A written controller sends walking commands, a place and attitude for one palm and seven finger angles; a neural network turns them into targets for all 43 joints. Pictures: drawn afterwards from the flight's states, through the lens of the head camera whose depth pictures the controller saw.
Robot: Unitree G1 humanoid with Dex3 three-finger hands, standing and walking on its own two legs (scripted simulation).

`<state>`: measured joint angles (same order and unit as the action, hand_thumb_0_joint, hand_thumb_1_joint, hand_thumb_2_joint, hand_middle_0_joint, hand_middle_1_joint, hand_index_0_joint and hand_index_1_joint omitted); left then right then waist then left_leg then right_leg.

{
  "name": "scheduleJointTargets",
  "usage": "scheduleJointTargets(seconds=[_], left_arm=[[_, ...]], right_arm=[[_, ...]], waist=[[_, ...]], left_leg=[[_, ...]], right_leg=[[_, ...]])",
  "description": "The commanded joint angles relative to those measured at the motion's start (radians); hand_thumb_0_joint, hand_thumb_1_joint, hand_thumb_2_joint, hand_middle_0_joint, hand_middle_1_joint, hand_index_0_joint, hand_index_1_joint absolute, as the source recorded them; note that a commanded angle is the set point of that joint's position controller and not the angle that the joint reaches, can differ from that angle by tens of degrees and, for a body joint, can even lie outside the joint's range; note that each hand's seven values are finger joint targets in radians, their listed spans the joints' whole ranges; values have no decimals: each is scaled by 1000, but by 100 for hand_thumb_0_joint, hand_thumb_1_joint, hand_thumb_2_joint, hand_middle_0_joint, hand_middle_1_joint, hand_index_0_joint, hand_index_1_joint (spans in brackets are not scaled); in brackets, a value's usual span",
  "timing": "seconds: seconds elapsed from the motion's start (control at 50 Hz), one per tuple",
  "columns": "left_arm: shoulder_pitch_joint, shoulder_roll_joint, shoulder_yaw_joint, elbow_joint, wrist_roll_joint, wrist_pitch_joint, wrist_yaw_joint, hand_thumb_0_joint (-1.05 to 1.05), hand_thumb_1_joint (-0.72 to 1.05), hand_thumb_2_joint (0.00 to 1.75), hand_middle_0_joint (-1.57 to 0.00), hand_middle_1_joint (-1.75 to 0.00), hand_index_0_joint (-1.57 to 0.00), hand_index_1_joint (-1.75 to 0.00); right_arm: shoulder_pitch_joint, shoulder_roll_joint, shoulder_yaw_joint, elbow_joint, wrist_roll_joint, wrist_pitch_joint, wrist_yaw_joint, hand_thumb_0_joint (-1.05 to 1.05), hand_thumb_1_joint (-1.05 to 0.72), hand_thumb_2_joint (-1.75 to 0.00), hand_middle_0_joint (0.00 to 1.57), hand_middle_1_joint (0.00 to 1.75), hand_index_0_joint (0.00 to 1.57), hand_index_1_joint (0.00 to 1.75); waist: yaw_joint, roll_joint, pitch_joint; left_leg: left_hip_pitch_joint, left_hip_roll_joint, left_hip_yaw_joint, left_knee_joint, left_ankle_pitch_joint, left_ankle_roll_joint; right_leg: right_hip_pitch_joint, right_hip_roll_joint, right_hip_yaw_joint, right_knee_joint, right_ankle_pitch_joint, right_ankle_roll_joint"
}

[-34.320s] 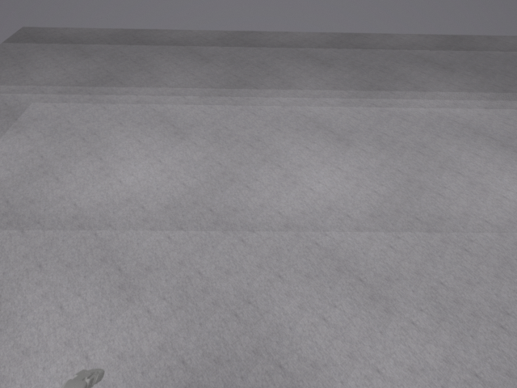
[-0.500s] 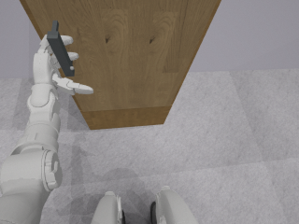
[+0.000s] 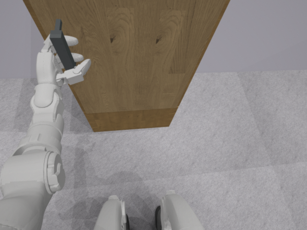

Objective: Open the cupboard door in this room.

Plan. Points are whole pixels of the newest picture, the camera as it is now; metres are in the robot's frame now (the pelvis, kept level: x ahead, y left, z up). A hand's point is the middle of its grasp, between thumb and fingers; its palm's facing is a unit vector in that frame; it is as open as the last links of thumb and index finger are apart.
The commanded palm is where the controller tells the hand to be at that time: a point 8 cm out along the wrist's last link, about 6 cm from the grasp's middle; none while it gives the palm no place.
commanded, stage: close the thumb around the handle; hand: left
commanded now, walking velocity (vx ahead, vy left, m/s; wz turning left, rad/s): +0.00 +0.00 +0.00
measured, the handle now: (66, 50) +0.56 +0.19 +0.06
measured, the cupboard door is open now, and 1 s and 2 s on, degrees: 0 27 40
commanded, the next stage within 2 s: pull the door open along its arc in 0.22 s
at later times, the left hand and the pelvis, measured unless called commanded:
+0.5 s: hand (76, 69) +0.51 +0.16 +0.05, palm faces +0.04 -1.00 -0.01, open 5.7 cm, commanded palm +0.46 +0.20 +0.06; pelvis +0.00 +0.00 +0.00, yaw -1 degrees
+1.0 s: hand (107, 126) +0.35 +0.08 +0.06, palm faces +0.36 -0.93 +0.05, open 5.8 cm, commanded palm +0.29 +0.11 +0.06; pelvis +0.01 -0.01 +0.02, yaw +1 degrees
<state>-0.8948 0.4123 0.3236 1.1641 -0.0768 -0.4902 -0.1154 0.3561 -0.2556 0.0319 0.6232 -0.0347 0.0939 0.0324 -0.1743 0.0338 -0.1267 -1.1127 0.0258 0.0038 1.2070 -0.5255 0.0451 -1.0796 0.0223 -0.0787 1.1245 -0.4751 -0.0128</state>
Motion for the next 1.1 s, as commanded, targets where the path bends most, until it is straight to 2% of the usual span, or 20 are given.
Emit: scheduleJointTargets(seconds=[0.0, 0.14, 0.28, 0.3, 0.32, 0.38, 0.44, 0.48, 0.56, 0.64, 0.7, 0.72, 0.74, 0.78, 0.82, 0.86, 0.94, 1.02, 1.06, 1.08], left_arm=[[-456, 179, 8, -233, -1, -69, -11, 0, 90, 90, -40, -135, -40, -135], [-426, 163, -7, -214, 1, -57, -11, 0, 90, 90, -40, -135, -40, -135], [-440, 160, -10, -234, 1, -62, -9, 0, 90, 90, -40, -135, -40, -135], [-428, 180, 10, -251, -2, -65, -9, 0, 90, 90, -40, -135, -40, -135], [-430, 248, 52, -235, 5, -64, -10, 0, 90, 90, -40, -135, -40, -135], [-342, 203, 31, -245, -3, -65, -28, 0, 90, 90, -40, -135, -40, -135], [-253, 184, 31, -289, -28, -64, -39, 0, 90, 90, -40, -135, -40, -135], [-181, 180, 41, -348, -41, -68, -42, 0, 90, 90, -40, -135, -40, -135], [29, 108, 2, -482, -71, -61, -39, 0, 90, 90, -40, -135, -40, -135], [226, -3, -67, -641, -95, -53, -16, 0, 90, 90, -40, -135, -40, -135], [317, -85, -139, -744, -93, -55, 13, 0, 90, 90, -40, -135, -40, -135], [341, -144, -29, -782, -161, -46, 160, 0, 90, 90, -40, -135, -40, -135], [379, -234, -129, -806, -127, -40, 239, 0, 90, 90, -40, -135, -40, -135], [434, -289, -183, -872, -58, -44, 375, 0, 90, 90, -40, -135, -40, -135], [464, -353, -284, -922, 38, -46, 467, 0, 90, 90, -40, -135, -40, -135], [510, -396, -334, -949, 112, -42, 557, 0, 90, 90, -40, -135, -40, -135], [552, -526, -463, -993, 185, -12, 670, 0, 90, 90, -40, -135, -40, -135], [635, -614, -551, -1037, 217, 25, 712, 0, 90, 90, -40, -135, -40, -135], [680, -626, -571, -1030, 236, 44, 719, 0, 90, 90, -40, -135, -40, -135], [709, -643, -594, -1045, 239, 49, 717, 0, 90, 90, -40, -135, -40, -135]], right_arm=[[167, -189, -69, -48, 1, -15, -14, 0, -90, -90, 20, 30, 20, 30], [167, -186, -68, -49, 4, -8, -11, 0, -90, -90, 20, 30, 20, 30], [176, -186, -69, -43, 1, -8, -9, 0, -90, -90, 20, 30, 20, 30], [172, -186, -72, -47, 2, -8, -10, 0, -90, -90, 20, 30, 20, 30], [172, -192, -68, -42, 2, -5, -13, 0, -90, -90, 20, 30, 20, 30], [162, -181, -65, -64, 7, -3, -10, 0, -90, -90, 20, 30, 20, 30], [146, -175, -67, -84, 13, -1, -7, 0, -90, -90, 20, 30, 20, 30], [142, -173, -72, -98, 18, 0, -5, 0, -90, -90, 20, 30, 20, 30], [116, -159, -79, -133, 32, -6, 1, 0, -90, -90, 20, 30, 20, 30], [71, -143, -88, -161, 45, -20, 10, 0, -90, -90, 20, 30, 20, 30], [46, -134, -94, -168, 46, -37, 11, 0, -90, -90, 20, 30, 20, 30], [7, -106, -89, -176, 35, -49, 9, 0, -90, -90, 20, 30, 20, 30], [-6, -101, -85, -177, 26, -61, 15, 0, -90, -90, 20, 30, 20, 30], [-15, -95, -89, -172, 6, -72, 28, 0, -90, -90, 20, 30, 20, 30], [-32, -89, -93, -172, -11, -75, 42, 0, -90, -90, 20, 30, 20, 30], [-51, -81, -97, -177, -23, -77, 47, 0, -90, -90, 20, 30, 20, 30], [-131, -59, -92, -189, -30, -92, 44, 0, -90, -90, 20, 30, 20, 30], [-187, -31, -77, -201, -35, -123, 23, 0, -90, -90, 20, 30, 20, 30], [-196, -22, -69, -202, -40, -141, 13, 0, -90, -90, 20, 30, 20, 30], [-217, -17, -66, -205, -38, -148, 11, 0, -90, -90, 20, 30, 20, 30]], waist=[[-26, 131, -541], [-26, 120, -495], [-33, 114, -523], [-22, 119, -544], [-17, 116, -534], [5, 129, -538], [29, 95, -529], [49, 94, -570], [82, 61, -543], [104, 34, -483], [98, 27, -437], [172, 27, -405], [141, 31, -393], [141, -4, -404], [130, 19, -404], [135, -16, -398], [131, -41, -372], [136, -68, -350], [135, -111, -318], [138, -96, -312]], left_leg=[[458, -3, -92, -134, 419, -30], [432, -3, -87, -139, 406, -30], [458, -1, -88, -134, 449, -29], [452, -3, -81, -130, 450, -27], [430, -3, -79, -129, 445, -26], [447, -5, -71, -142, 468, -29], [417, -10, -53, -157, 446, -26], [448, -10, -49, -164, 493, -27], [453, -11, -35, -196, 526, -27], [442, -12, -15, -224, 497, -29], [476, -6, -21, -230, 514, -33], [439, -9, -13, -250, 497, -48], [452, -5, -18, -251, 482, -56], [467, 0, -28, -240, 513, -62], [477, 0, -32, -227, 510, -65], [467, -1, -42, -227, 487, -65], [449, -11, -40, -240, 356, -54], [437, -21, -35, -253, 284, -46], [412, -25, -37, -257, 242, -41], [416, -29, -30, -256, 231, -39]], right_leg=[[154, 24, 35, -111, 274, -14], [156, 27, 34, -116, 272, -14], [168, 29, 34, -114, 306, -12], [187, 28, 39, -114, 317, -12], [204, 27, 44, -114, 323, -12], [223, 29, 40, -115, 339, -14], [290, 30, 46, -128, 359, -12], [322, 31, 45, -126, 400, -13], [389, 33, 42, -143, 448, -14], [416, 29, 40, -165, 447, -9], [382, 25, 32, -166, 434, -8], [391, 24, 14, -167, 402, -8], [368, 22, 7, -163, 373, -6], [357, 19, 2, -146, 373, -7], [336, 11, 3, -133, 370, -11], [340, 11, 1, -129, 351, -15], [352, 2, 3, -152, 286, -21], [380, -4, 7, -182, 240, -25], [384, -6, 8, -202, 205, -25], [389, -8, 15, -210, 198, -27]])
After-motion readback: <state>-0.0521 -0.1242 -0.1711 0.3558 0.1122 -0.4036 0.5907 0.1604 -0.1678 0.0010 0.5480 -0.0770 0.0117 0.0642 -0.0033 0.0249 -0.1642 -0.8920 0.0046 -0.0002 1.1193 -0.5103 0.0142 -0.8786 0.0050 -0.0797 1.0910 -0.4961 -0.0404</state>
